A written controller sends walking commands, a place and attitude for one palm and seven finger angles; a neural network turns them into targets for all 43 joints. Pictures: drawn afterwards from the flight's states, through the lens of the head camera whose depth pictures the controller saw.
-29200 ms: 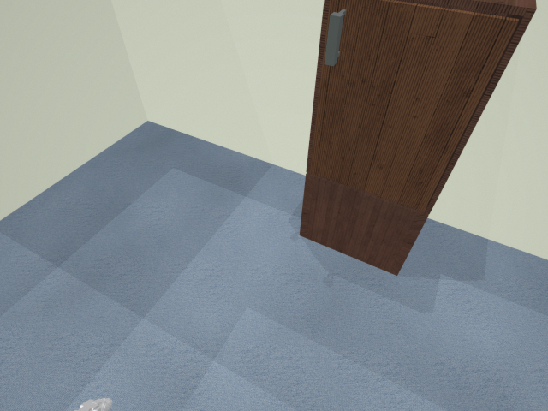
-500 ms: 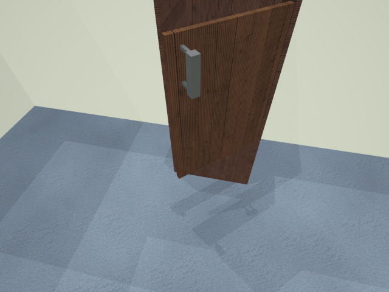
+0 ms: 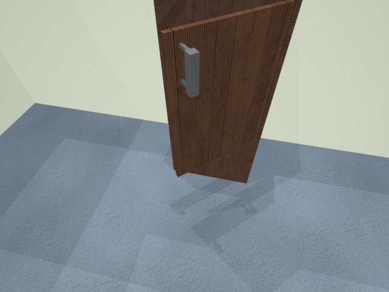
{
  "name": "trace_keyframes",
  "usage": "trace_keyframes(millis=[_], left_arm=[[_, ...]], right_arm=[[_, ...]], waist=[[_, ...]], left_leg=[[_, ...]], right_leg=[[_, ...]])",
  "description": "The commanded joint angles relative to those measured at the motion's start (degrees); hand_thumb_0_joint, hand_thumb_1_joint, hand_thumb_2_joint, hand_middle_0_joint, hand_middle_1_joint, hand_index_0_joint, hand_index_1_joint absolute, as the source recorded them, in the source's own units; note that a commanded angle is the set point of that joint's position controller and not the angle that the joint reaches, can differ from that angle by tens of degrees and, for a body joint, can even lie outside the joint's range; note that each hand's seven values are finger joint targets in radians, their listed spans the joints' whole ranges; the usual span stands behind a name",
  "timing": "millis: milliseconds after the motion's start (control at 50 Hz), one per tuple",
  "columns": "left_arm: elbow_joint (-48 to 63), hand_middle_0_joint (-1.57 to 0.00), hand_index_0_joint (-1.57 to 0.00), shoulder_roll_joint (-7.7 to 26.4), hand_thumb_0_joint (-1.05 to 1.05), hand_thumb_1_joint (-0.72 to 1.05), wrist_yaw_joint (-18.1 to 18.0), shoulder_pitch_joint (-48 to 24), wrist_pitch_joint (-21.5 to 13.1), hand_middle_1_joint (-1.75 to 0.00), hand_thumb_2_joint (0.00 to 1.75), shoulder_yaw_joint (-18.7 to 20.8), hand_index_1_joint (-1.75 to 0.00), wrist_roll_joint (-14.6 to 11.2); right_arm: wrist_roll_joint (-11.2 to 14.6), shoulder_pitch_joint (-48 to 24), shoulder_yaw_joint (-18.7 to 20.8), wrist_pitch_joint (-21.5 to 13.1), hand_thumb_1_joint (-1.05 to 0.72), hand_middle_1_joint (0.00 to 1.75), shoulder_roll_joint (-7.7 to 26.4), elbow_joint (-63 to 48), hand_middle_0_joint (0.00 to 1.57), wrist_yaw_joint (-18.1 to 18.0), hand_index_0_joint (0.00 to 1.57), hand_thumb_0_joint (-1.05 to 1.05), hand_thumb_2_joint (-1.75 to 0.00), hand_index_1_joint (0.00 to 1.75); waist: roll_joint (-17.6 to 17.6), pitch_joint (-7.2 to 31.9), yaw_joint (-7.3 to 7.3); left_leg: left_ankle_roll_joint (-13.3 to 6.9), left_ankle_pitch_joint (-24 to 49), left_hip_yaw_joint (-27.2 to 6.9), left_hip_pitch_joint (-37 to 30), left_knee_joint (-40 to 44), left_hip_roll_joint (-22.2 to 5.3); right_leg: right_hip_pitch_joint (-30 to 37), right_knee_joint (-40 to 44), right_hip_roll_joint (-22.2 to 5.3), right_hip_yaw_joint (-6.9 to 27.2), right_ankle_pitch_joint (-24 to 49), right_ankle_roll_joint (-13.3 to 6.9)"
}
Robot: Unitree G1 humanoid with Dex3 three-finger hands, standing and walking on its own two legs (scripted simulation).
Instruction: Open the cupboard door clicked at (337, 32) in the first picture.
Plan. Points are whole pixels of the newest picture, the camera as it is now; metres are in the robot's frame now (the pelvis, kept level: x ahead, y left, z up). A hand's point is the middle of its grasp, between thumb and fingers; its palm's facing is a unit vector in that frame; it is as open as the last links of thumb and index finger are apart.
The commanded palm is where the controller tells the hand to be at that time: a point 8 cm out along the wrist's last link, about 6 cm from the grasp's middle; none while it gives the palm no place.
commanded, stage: walk to a spot facing it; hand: left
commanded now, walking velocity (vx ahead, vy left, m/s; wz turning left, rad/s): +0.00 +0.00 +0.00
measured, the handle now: (187, 69) +0.60 +0.05 +0.15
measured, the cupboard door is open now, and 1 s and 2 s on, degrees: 43 43 43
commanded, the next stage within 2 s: none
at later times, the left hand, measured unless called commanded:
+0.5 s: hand out of the picture +0.07 +0.19 -0.17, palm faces -0.11 -0.97 -0.24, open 7.4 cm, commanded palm none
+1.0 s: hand out of the picture +0.16 +0.15 -0.20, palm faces -0.41 -0.89 -0.20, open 7.4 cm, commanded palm none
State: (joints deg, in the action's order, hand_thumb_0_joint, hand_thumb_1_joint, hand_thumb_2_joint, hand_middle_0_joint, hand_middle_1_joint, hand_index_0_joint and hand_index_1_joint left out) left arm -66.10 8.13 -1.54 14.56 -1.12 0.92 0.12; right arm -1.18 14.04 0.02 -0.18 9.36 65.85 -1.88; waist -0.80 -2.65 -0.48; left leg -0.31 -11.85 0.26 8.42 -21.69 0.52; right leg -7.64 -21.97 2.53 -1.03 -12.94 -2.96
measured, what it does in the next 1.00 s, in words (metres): steps on the spot, turning right: left foot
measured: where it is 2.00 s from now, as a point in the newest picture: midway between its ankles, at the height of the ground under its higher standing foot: outside the picture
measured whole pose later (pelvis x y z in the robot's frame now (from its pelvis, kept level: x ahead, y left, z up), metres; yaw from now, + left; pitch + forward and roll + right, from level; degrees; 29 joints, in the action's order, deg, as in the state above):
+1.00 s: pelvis +0.02 -0.01 -0.02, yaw -29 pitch +1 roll -1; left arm -54.1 13.4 0.4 11.1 3.8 5.3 0.6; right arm -1.2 4.8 2.2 0.0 11.6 49.8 -2.3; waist 2.7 -6.8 1.9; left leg 0.4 -15.4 -0.3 17.1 -33.3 -2.1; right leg -22.6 -45.9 5.2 8.1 -27.2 1.0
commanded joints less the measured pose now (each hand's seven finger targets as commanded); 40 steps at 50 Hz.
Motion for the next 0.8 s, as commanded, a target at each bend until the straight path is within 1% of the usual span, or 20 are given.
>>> trace_keyframes(millis=[0, 60, 140, 220, 260, 320, 340, 360, 400, 440, 480, 520, 540, 560, 580, 600, 620, 680, 720, 780], left_arm=[[1.7, -0.20, -0.20, 7.7, 0.00, 0.90, -0.6, 2.3, -0.9, -0.30, 0.90, 1.4, -0.30, 0.3], [1.8, -0.20, -0.20, 6.1, 0.00, 0.90, -0.7, 3.0, -0.2, -0.30, 0.90, 1.3, -0.30, 0.2], [3.7, -0.20, -0.20, 8.7, 0.00, 0.90, -0.3, 1.7, 1.0, -0.30, 0.90, 3.2, -0.30, 0.6], [6.1, -0.20, -0.20, 10.2, 0.00, 0.90, 0.1, -0.3, 2.0, -0.30, 0.90, 4.5, -0.30, 0.8], [7.5, -0.20, -0.20, 10.2, 0.00, 0.90, 0.4, -1.5, 2.3, -0.30, 0.90, 4.9, -0.30, 0.8], [9.4, -0.20, -0.20, 8.6, 0.00, 0.90, 1.1, -2.3, 2.5, -0.30, 0.90, 5.0, -0.30, 0.9], [10.0, -0.20, -0.20, 7.8, 0.00, 0.90, 1.4, -2.3, 2.7, -0.30, 0.90, 5.1, -0.30, 0.9], [10.7, -0.20, -0.20, 7.6, 0.00, 0.90, 1.6, -2.9, 3.0, -0.30, 0.90, 5.2, -0.30, 1.0], [12.3, -0.20, -0.20, 8.0, 0.00, 0.90, 1.9, -4.2, 3.6, -0.30, 0.90, 5.6, -0.30, 1.2], [12.9, -0.20, -0.20, 6.3, 0.00, 0.90, 2.5, -4.2, 3.4, -0.30, 0.90, 5.2, -0.30, 1.0], [12.7, -0.20, -0.20, 6.1, 0.00, 0.90, 2.8, -1.6, 3.2, -0.30, 0.90, 5.1, -0.30, 1.0], [11.6, -0.20, -0.20, 7.8, 0.00, 0.90, 2.8, 2.9, 2.8, -0.30, 0.90, 5.6, -0.30, 1.1], [11.3, -0.20, -0.20, 12.1, 0.00, 0.90, 2.2, 4.7, 2.1, -0.30, 0.90, 6.4, -0.30, 1.6], [11.5, -0.20, -0.20, 18.6, 0.00, 0.90, 1.1, 5.6, 1.6, -0.30, 0.90, 7.7, -0.30, 1.8], [11.6, -0.20, -0.20, 19.2, 0.00, 0.90, 0.4, 6.7, 1.6, -0.30, 0.90, 7.9, -0.30, 0.9], [12.4, -0.20, -0.20, 19.0, 0.00, 0.90, 0.4, 4.7, 1.9, -0.30, 0.90, 7.7, -0.30, 1.0], [13.1, -0.20, -0.20, 16.2, 0.00, 0.90, 0.0, 1.6, 1.9, -0.30, 0.90, 7.4, -0.30, 1.4], [14.2, -0.20, -0.20, 15.1, 0.00, 0.90, -0.3, -0.7, 1.6, -0.30, 0.90, 6.8, -0.30, 1.6], [14.4, -0.20, -0.20, 16.0, 0.00, 0.90, -0.2, 0.3, 1.7, -0.30, 0.90, 6.8, -0.30, 1.6], [14.4, -0.20, -0.20, 16.3, 0.00, 0.90, 0.1, 0.5, 2.0, -0.30, 0.90, 7.0, -0.30, 1.7]], right_arm=[[0.1, 2.3, 1.4, -0.5, -0.90, 0.30, 6.2, -1.7, 0.20, -0.4, 0.20, 0.00, -0.90, 0.30], [0.1, 3.2, 1.3, 0.0, -0.90, 0.30, 4.5, -1.6, 0.20, -0.6, 0.20, 0.00, -0.90, 0.30], [0.1, 2.5, 2.5, 1.0, -0.90, 0.30, 5.8, -3.3, 0.20, -0.8, 0.20, 0.00, -0.90, 0.30], [0.1, 1.4, 3.6, 1.7, -0.90, 0.30, 6.3, -5.8, 0.20, -0.9, 0.20, 0.00, -0.90, 0.30], [0.0, 1.7, 4.0, 1.6, -0.90, 0.30, 6.9, -6.8, 0.20, -1.0, 0.20, 0.00, -0.90, 0.30], [-0.3, 1.6, 4.9, 1.1, -0.90, 0.30, 10.0, -8.3, 0.20, -1.3, 0.20, 0.00, -0.90, 0.30], [-0.5, 1.9, 5.4, 0.9, -0.90, 0.30, 11.7, -8.7, 0.20, -1.5, 0.20, 0.00, -0.90, 0.30], [-0.7, 2.0, 5.6, 0.6, -0.90, 0.30, 12.2, -9.2, 0.20, -1.5, 0.20, 0.00, -0.90, 0.30], [-0.9, 1.5, 5.3, 0.3, -0.90, 0.30, 11.8, -10.4, 0.20, -1.6, 0.20, 0.00, -0.90, 0.30], [-1.3, -1.4, 5.3, 0.1, -0.90, 0.30, 12.0, -11.5, 0.20, -1.4, 0.20, 0.00, -0.90, 0.30], [-1.3, -2.6, 5.5, 0.4, -0.90, 0.30, 12.9, -12.1, 0.20, -1.1, 0.20, 0.00, -0.90, 0.30], [-0.7, -3.7, 5.9, 0.9, -0.90, 0.30, 13.2, -12.9, 0.20, -0.8, 0.20, 0.00, -0.90, 0.30], [0.1, -3.9, 5.7, 1.2, -0.90, 0.30, 11.0, -14.0, 0.20, -0.5, 0.20, 0.00, -0.90, 0.30], [0.5, -6.5, 5.1, 1.4, -0.90, 0.30, 7.2, -16.7, 0.20, 0.1, 0.20, 0.00, -0.90, 0.30], [0.5, -7.1, 5.1, 1.9, -0.90, 0.30, 8.7, -17.4, 0.20, 0.2, 0.20, 0.00, -0.90, 0.30], [0.6, -8.2, 5.1, 1.8, -0.90, 0.30, 7.7, -17.6, 0.20, 0.6, 0.20, 0.00, -0.90, 0.30], [0.4, -10.3, 5.2, 1.8, -0.90, 0.30, 8.0, -17.4, 0.20, 0.4, 0.20, 0.00, -0.90, 0.30], [0.7, -8.8, 4.9, 1.6, -0.90, 0.30, 6.8, -17.1, 0.20, 0.5, 0.20, 0.00, -0.90, 0.30], [0.9, -9.1, 4.7, 1.7, -0.90, 0.30, 6.1, -17.4, 0.20, 0.5, 0.20, 0.00, -0.90, 0.30], [1.2, -9.6, 4.6, 1.4, -0.90, 0.30, 6.0, -18.3, 0.20, 0.3, 0.20, 0.00, -0.90, 0.30]], waist=[[0.8, -0.7, -0.34], [1.1, -0.8, -0.41], [2.9, -0.9, -0.44], [3.7, -2.1, -0.74], [2.2, -2.0, -1.08], [-5.2, 0.0, -0.88], [-9.2, 0.7, -0.85], [-11.3, 1.4, -0.86], [-7.2, 0.3, -0.39], [-5.9, 0.4, 1.08], [-5.7, 1.6, 1.95], [-2.7, 2.1, 3.99], [9.3, 2.2, 4.60], [23.3, 1.1, 5.63], [17.6, 2.5, 6.09], [12.5, 0.1, 5.04], [11.8, -0.2, 3.74], [7.9, 4.2, 1.96], [5.6, 5.6, 2.26], [8.6, 5.7, 2.36]], left_leg=[[-1.6, 6.9, -5.0, -0.1, 2.9, -5.5], [-1.0, 7.1, -3.6, -0.7, 1.2, -5.9], [-0.4, 2.7, -0.7, 1.6, -3.1, -6.0], [-0.1, -3.0, 0.8, 2.9, -6.7, -5.7], [-0.6, -4.6, -0.3, 2.1, -5.3, -6.9], [-4.3, -2.4, -7.3, -2.1, 0.7, -14.7], [-7.2, -0.9, -11.5, -2.0, 4.4, -19.8], [-10.4, 3.5, -13.1, -2.4, 7.0, -24.1], [-11.9, 9.3, -10.8, -1.4, 6.5, -25.5], [-9.5, 15.5, -3.8, -0.5, 3.2, -23.2], [-6.7, 15.2, 0.8, 0.9, -1.3, -20.9], [-2.7, 10.0, 5.5, 4.6, -10.4, -16.9], [0.9, -1.5, 9.1, 11.3, -21.2, -10.8], [3.5, -24.1, 9.3, 23.3, -35.7, -2.7], [2.8, -24.2, 1.5, 24.1, -43.2, -4.1], [2.8, -22.7, 0.2, 26.1, -45.0, -5.1], [2.9, -19.7, -1.3, 27.4, -45.5, -5.3], [3.8, -16.8, -0.8, 22.4, -39.4, -4.3], [3.9, -15.6, 0.1, 19.6, -34.5, -2.8], [3.6, -15.1, 0.0, 17.7, -28.1, -1.4]], right_leg=[[-2.1, 5.1, -8.1, 6.7, 6.8, -0.2], [-3.3, 4.0, -8.2, 7.7, 9.8, 0.0], [-4.6, 2.3, -9.3, 11.3, 11.9, -1.2], [-9.0, 2.1, -10.1, 15.5, 7.6, -2.9], [-11.8, 0.6, -8.4, 15.5, 4.9, -2.5], [-16.5, -9.8, -2.3, 9.5, 5.1, 0.2], [-17.3, -18.3, -0.2, 5.7, -1.8, 1.2], [-19.1, -28.8, -0.4, 2.8, -13.8, 2.1], [-21.2, -36.1, -3.1, 3.6, -17.8, 3.1], [-17.7, -29.7, -4.8, 2.3, -16.0, 3.1], [-11.6, -22.2, -4.0, -0.8, -13.0, 3.2], [-3.8, -8.7, -3.0, -1.9, -0.5, 2.9], [0.8, 1.6, -9.4, 10.0, 9.4, 0.2], [3.1, 6.2, -22.9, 31.5, 23.3, -6.6], [3.1, 5.1, -24.5, 31.3, 22.7, -10.6], [-0.1, 5.0, -23.0, 30.6, 12.3, -12.4], [-0.1, 3.5, -19.0, 30.5, 13.0, -11.1], [1.5, -0.1, -15.7, 24.5, 22.9, -9.4], [1.6, -0.4, -14.7, 24.3, 23.9, -9.2], [2.2, -0.9, -13.6, 25.9, 24.9, -8.8]])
